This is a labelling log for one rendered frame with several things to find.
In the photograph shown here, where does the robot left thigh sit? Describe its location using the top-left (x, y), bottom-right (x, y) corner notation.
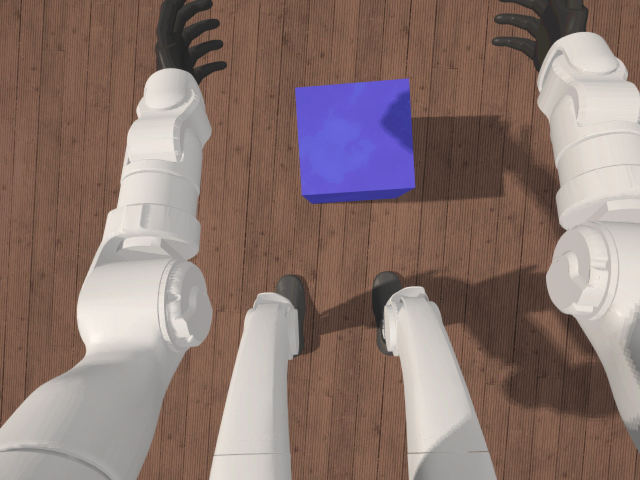
top-left (209, 302), bottom-right (299, 480)

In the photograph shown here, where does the left robot upper arm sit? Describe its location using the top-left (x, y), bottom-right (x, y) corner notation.
top-left (0, 257), bottom-right (213, 480)

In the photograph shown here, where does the robot right shin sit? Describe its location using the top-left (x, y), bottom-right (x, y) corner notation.
top-left (382, 286), bottom-right (442, 339)

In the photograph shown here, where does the robot left hand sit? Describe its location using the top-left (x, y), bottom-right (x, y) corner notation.
top-left (155, 0), bottom-right (227, 86)

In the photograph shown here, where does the robot right hand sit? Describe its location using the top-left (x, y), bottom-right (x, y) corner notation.
top-left (492, 0), bottom-right (588, 72)

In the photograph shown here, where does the right robot forearm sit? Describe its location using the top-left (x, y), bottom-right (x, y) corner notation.
top-left (537, 32), bottom-right (640, 230)

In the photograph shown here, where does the right robot upper arm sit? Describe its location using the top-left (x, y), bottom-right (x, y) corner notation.
top-left (546, 221), bottom-right (640, 454)

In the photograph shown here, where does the left robot forearm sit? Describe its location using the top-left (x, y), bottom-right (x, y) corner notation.
top-left (77, 68), bottom-right (212, 344)

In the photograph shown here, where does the carton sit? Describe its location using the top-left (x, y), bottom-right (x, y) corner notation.
top-left (295, 78), bottom-right (415, 204)

